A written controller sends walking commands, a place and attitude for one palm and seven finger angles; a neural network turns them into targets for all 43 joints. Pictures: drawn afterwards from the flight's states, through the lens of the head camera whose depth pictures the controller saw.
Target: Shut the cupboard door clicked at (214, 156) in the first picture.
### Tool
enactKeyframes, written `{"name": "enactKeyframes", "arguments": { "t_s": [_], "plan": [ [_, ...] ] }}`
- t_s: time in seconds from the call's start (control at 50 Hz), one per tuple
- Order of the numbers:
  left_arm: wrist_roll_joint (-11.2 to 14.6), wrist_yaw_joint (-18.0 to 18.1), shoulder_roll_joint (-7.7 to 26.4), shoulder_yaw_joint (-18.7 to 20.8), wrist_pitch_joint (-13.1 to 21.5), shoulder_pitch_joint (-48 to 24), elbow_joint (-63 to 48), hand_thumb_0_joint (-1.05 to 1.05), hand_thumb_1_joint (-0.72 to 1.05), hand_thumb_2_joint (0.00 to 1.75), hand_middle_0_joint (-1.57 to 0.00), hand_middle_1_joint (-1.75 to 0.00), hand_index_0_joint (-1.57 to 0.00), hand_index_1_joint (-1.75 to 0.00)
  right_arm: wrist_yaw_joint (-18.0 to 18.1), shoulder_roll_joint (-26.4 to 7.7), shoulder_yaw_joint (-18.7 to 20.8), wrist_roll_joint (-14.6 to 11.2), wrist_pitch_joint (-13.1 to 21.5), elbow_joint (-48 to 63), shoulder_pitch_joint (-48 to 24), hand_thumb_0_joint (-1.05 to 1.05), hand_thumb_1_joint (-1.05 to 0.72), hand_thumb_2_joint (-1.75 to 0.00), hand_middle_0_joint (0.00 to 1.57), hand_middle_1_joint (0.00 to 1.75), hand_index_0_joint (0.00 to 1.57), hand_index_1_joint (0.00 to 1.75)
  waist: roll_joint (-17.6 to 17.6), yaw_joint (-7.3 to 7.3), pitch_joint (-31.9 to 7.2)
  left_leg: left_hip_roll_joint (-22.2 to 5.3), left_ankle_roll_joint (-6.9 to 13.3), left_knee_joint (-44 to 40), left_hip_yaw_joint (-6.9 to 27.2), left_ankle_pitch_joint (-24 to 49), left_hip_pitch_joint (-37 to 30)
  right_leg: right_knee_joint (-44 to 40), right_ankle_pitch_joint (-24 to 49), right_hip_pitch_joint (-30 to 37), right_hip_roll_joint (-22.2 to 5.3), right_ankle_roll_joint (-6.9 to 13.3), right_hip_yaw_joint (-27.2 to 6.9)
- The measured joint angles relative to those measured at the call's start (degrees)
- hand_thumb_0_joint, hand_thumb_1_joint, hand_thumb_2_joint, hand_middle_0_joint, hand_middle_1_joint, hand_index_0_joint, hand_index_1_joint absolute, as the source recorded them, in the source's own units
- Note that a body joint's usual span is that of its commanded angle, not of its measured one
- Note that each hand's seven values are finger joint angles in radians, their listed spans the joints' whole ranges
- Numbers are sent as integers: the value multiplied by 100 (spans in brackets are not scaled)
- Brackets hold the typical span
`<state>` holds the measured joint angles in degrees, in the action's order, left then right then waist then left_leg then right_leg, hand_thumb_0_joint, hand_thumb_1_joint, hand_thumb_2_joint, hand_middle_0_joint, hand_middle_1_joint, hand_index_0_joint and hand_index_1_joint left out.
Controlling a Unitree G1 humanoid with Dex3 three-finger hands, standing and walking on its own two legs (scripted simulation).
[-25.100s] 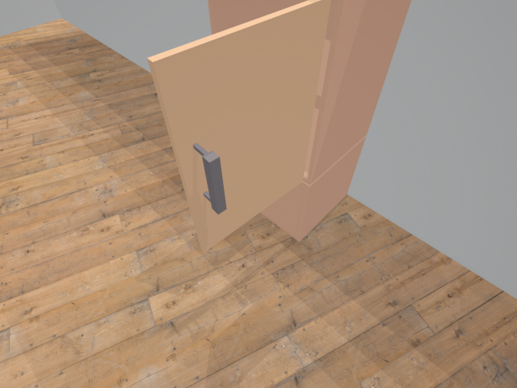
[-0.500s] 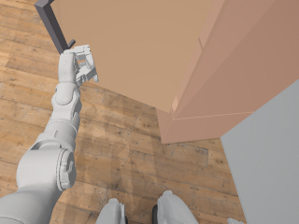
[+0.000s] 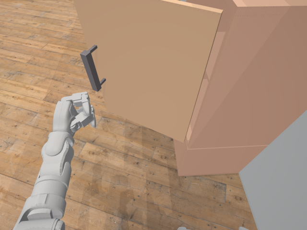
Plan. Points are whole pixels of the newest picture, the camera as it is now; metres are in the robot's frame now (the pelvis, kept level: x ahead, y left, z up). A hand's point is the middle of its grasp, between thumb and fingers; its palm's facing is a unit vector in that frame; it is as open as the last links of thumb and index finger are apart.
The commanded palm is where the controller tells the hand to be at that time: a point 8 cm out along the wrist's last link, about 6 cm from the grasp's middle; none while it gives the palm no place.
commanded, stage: draw the hand back to the body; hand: left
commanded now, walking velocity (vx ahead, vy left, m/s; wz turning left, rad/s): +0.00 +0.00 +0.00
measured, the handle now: (95, 69) +0.67 +0.22 +0.01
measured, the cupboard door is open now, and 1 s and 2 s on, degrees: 61 61 61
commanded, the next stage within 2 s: step back with the hand held close in 1.12 s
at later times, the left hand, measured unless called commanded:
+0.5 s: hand (29, 147) +0.26 +0.24 +0.16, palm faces +0.34 -0.89 -0.30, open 4.3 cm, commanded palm +0.21 +0.28 +0.18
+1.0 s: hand out of the picture +0.19 +0.26 +0.19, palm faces +0.49 -0.77 -0.41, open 7.3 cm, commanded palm +0.15 +0.29 +0.21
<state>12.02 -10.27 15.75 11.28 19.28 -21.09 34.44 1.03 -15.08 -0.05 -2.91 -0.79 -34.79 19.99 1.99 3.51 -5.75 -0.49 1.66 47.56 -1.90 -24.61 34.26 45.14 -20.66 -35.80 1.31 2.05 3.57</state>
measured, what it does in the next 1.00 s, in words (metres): stands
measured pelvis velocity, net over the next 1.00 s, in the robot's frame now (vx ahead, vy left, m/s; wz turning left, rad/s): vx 0.01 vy -0.01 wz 0.03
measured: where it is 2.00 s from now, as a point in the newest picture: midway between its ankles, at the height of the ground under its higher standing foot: outside the picture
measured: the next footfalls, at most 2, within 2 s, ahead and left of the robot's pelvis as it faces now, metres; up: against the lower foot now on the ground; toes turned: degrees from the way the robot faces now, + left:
none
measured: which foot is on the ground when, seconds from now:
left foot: down 0.00-1.00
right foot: down 0.00-1.00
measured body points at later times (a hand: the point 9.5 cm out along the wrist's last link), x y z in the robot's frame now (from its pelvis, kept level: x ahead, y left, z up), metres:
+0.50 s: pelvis +0.02 +0.00 +0.04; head +0.01 -0.02 +0.49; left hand +0.24 +0.28 +0.17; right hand +0.23 -0.19 -0.04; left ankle -0.01 +0.10 -0.70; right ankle +0.01 -0.10 -0.70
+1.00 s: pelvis +0.01 -0.01 +0.04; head -0.01 -0.04 +0.49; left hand +0.16 +0.30 +0.21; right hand +0.20 -0.23 -0.05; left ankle -0.01 +0.10 -0.70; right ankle +0.01 -0.10 -0.70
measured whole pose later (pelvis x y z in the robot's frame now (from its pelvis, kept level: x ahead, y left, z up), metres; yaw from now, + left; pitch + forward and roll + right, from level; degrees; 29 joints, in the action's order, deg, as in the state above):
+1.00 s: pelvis +0.01 -0.01 +0.04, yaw +1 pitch -4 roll +0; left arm 3.9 6.4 18.8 19.2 4.9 26.3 -19.0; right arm 4.8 -13.6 -0.3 -0.8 5.2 -37.8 11.3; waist 4.7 -4.2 0.7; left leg 0.6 1.0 22.8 -0.8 -15.0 3.8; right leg 22.9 -13.1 -5.9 1.1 2.3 4.2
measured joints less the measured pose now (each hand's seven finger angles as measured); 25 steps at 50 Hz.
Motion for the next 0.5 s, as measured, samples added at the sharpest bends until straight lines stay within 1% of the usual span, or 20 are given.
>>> {"name": "enactKeyframes", "arguments": {
  "t_s": [0.06,0.08,0.12,0.16,0.2,0.26,0.36,0.5],
  "plan": [
    [114,-134,-28,-45,-191,431,-440,2,90,90,-127,-148,-128,-147,60,-55,7,-42,82,84,-213,1,-91,-89,20,30,20,30,-4,-76,12,29,12,-190,-19,63,-304,-151,43,286,-21,-16,-24],
    [-12,-15,-10,-106,-296,583,-631,2,90,90,-126,-146,-126,-146,96,-47,16,-48,75,114,-301,1,-91,-89,20,30,20,30,-16,-110,41,44,16,-276,-34,91,-434,-209,59,401,-32,-21,-41],
    [-293,377,18,-287,-570,917,-1081,2,90,90,-123,-143,-124,-142,206,-5,33,-45,24,166,-491,1,-91,-89,20,30,20,30,-21,-175,121,73,24,-523,-51,184,-753,-408,123,699,-51,-32,-64],
    [-495,736,15,-431,-828,1241,-1497,2,90,90,-119,-139,-120,-138,308,39,12,-41,-8,196,-667,1,-91,-89,20,30,20,30,-9,-240,188,99,27,-809,-51,296,-1084,-666,216,1023,-65,-44,-71],
    [-622,1008,0,-522,-1041,1521,-1850,2,90,90,-115,-134,-116,-134,381,82,-36,-34,-15,214,-819,1,-91,-89,20,30,19,30,2,-310,256,121,28,-1098,-40,411,-1408,-932,311,1345,-77,-52,-66],
    [-727,1260,-5,-558,-1279,1875,-2299,2,90,90,-108,-127,-109,-126,444,149,-128,-11,8,224,-995,1,-91,-89,20,30,19,30,21,-414,351,147,27,-1495,-7,569,-1856,-1311,444,1799,-88,-58,-43],
    [-794,1452,53,-426,-1531,2433,-3028,2,90,90,-95,-113,-96,-112,427,256,-264,48,98,221,-1133,1,-91,-89,20,30,20,30,64,-559,470,168,16,-2024,45,767,-2452,-1824,613,2406,-89,-60,-3],
    [-830,1511,127,-149,-1675,3298,-4054,2,90,90,-76,-92,-77,-91,316,302,-328,151,202,155,-1075,1,-91,-89,20,30,20,30,203,-679,576,181,7,-2443,88,909,-2928,-2229,731,2889,-88,-65,30]
  ]
}}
